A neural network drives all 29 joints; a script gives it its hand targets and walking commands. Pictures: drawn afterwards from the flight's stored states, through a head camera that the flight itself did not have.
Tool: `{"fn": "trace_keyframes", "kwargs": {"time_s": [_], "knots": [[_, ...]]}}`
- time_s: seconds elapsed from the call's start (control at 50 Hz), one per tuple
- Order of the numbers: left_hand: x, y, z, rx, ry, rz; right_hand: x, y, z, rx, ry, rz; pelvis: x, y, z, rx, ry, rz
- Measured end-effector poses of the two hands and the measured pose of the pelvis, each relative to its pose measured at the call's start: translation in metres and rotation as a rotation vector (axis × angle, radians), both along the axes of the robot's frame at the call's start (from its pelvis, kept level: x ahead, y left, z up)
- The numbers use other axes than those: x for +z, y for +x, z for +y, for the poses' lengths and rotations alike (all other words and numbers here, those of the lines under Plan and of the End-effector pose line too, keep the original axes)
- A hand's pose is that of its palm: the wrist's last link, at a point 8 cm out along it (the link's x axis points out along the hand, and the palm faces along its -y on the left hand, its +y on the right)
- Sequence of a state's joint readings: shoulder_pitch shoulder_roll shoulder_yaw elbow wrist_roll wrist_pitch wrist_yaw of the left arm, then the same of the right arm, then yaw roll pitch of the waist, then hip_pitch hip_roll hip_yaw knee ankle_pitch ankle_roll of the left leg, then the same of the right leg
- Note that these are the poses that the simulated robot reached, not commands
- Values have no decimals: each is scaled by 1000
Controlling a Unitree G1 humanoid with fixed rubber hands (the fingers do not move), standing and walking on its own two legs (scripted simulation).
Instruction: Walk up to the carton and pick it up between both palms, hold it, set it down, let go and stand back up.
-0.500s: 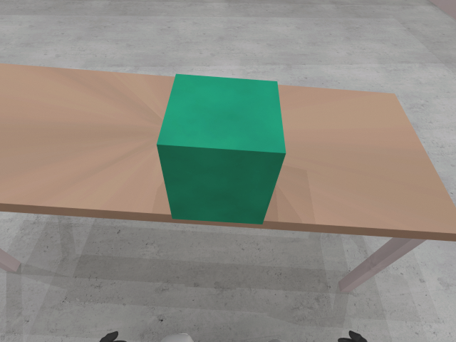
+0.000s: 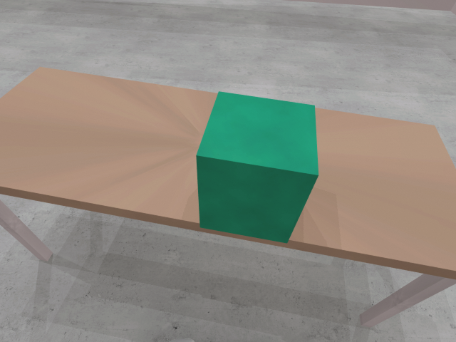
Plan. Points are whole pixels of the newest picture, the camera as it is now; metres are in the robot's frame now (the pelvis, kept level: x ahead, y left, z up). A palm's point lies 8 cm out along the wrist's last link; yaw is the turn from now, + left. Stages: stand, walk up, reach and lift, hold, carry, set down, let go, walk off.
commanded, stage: walk up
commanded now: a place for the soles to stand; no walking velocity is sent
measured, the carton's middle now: (254, 169) +0.47 -0.05 +0.00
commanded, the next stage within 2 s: reach and lift in 1.90 s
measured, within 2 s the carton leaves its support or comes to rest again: neither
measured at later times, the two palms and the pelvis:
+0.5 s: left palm out of the picture +0.06 +0.29 -0.13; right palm out of the picture +0.14 -0.18 -0.12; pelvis +0.06 +0.05 +0.00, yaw -3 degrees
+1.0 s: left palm (74, 321) +0.19 +0.29 -0.12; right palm out of the picture +0.07 -0.21 -0.14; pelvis +0.05 +0.06 -0.01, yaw -16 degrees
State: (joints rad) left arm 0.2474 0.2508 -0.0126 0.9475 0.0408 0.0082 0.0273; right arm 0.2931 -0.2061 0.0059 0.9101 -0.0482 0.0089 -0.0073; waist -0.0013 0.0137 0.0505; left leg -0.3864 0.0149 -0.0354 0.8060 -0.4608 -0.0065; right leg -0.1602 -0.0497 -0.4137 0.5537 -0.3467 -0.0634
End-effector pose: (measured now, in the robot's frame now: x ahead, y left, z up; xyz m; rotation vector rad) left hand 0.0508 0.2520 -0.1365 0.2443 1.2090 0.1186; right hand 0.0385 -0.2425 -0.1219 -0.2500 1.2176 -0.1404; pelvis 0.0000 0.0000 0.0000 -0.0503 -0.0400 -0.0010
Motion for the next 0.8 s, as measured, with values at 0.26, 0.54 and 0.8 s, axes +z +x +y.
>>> {"fn": "trace_keyframes", "kwargs": {"time_s": [0.26,0.54,0.8], "knots": [[-18,-50,26,69,-71,221,-5,39,34,-12,-14,3,-7,36,37,30,31,-20],[4,22,43,-17,-33,91,1,109,59,5,42,-136,1,61,56,-75,54,5],[12,96,45,-170,6,-37,-7,72,40,-134,17,-120,-6,59,60,-199,69,-1]]}}
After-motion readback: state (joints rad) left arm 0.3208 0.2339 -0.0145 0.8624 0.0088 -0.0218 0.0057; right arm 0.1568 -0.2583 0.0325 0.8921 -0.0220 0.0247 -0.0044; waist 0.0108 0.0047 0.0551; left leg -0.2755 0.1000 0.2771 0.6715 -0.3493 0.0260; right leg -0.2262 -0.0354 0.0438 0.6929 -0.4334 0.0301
